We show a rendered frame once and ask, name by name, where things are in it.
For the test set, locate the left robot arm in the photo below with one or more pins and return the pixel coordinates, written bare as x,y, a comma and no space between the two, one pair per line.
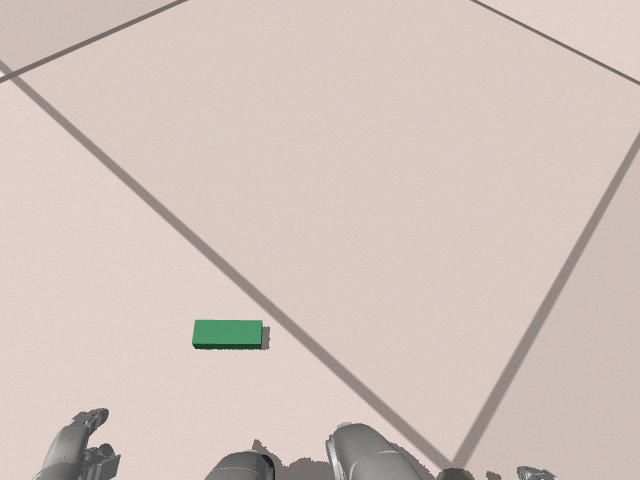
60,471

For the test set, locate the left robot hand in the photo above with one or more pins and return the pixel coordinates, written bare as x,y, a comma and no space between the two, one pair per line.
70,445

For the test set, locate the carton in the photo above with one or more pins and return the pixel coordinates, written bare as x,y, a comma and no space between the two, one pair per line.
227,334

